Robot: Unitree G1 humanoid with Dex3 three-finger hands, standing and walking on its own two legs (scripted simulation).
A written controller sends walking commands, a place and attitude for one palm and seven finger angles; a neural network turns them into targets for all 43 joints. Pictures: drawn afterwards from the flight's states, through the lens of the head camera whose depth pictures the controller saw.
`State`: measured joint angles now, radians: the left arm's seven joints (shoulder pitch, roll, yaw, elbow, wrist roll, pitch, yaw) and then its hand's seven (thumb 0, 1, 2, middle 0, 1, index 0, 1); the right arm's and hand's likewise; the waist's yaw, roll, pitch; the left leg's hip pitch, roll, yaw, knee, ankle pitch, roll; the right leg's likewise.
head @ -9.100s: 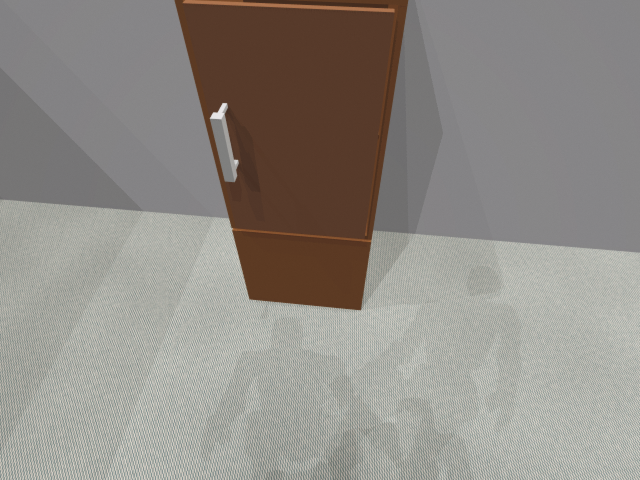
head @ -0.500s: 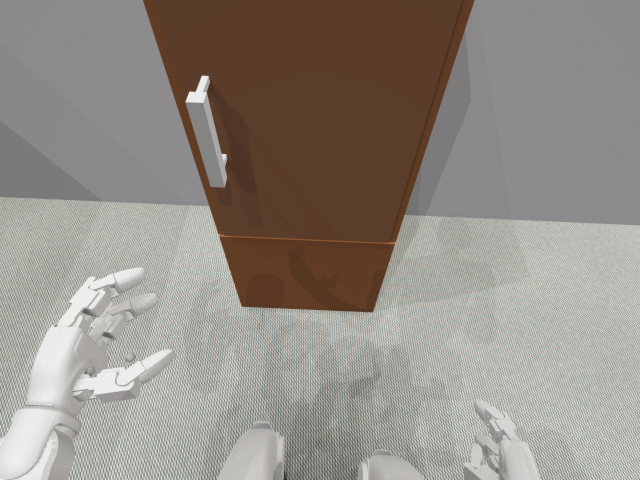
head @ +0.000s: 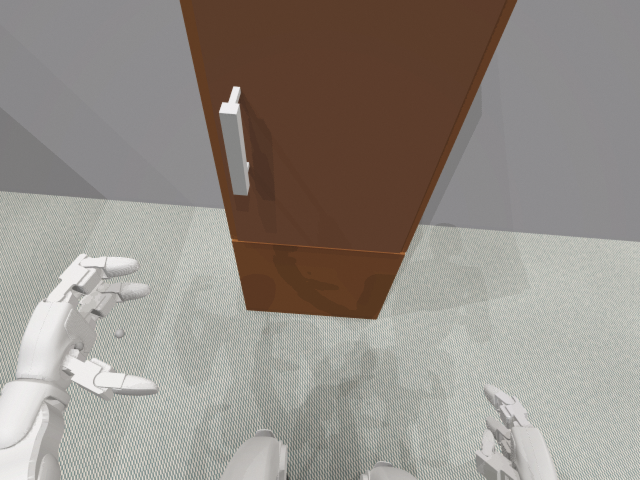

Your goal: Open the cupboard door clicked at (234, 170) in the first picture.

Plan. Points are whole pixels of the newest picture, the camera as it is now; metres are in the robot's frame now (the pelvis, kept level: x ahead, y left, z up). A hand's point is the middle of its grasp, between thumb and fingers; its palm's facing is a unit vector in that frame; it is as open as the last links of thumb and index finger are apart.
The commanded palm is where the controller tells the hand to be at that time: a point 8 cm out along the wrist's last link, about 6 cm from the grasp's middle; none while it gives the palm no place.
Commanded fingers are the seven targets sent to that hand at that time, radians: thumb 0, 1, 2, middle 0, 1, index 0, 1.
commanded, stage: raise the hand with hooked fingers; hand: left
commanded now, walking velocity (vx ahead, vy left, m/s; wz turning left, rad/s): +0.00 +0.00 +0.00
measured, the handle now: (238, 143) +0.59 +0.17 +0.04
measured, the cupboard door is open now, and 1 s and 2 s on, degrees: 0 0 0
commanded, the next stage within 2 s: move the hooked fingers beside the handle in 0.84 s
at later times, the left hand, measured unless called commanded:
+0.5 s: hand (109, 293) +0.30 +0.26 +0.06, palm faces +0.00 -1.00 -0.04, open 14.0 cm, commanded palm +0.27 +0.31 +0.06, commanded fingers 0.00 -0.50 0.30 -0.30 -1.20 -0.30 -1.20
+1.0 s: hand (117, 298) +0.30 +0.25 +0.06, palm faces +0.02 -1.00 -0.04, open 14.0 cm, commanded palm +0.28 +0.30 +0.06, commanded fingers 0.00 -0.50 0.30 -0.30 -1.20 -0.30 -1.20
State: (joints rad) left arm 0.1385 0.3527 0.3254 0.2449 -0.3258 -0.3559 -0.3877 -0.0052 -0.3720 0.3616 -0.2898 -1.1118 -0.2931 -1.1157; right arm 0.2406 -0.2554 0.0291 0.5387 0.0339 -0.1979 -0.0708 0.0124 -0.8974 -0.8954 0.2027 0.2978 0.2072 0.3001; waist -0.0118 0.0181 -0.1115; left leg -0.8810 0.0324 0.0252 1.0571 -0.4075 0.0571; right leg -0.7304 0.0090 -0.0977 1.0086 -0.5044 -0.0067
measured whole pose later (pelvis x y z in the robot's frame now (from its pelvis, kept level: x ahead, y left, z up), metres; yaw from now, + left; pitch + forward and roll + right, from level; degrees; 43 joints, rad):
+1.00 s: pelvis +0.01 -0.02 +0.01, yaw +0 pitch +13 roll -3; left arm -0.02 0.41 0.41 0.45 -0.36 -0.35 -0.50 -0.01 -0.50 0.30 -0.30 -1.20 -0.30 -1.20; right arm 0.27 -0.27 0.04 0.56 0.04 -0.17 -0.08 0.01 -0.90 -0.90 0.20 0.30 0.21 0.30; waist -0.02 0.03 -0.11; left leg -0.84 0.04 0.02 1.01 -0.40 0.04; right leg -0.70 0.02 -0.09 0.97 -0.50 -0.03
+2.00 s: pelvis +0.01 -0.01 -0.01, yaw -2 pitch +19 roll -3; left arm -0.64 0.55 0.47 1.03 -0.19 -0.41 -0.43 -0.01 -0.50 0.30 -0.30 -1.20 -0.30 -1.20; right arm 0.35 -0.28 0.03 0.62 0.02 -0.01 -0.05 0.01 -0.90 -0.90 0.20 0.30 0.21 0.30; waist -0.11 0.02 -0.12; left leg -1.01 0.06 0.04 1.09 -0.42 0.04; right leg -0.87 0.04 -0.07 1.06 -0.51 -0.02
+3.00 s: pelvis +0.01 +0.00 -0.02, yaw -4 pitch +26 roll -6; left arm -0.94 0.74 0.52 1.22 -0.10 -0.35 -0.41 -0.01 -0.50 0.31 -0.30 -1.20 -0.30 -1.20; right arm 0.39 -0.28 0.06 0.63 0.00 0.09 -0.02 0.00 -0.90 -0.89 0.20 0.30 0.21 0.30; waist -0.19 0.02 -0.11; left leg -1.18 0.08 0.02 1.17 -0.45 0.06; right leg -1.02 0.06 -0.09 1.09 -0.52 -0.01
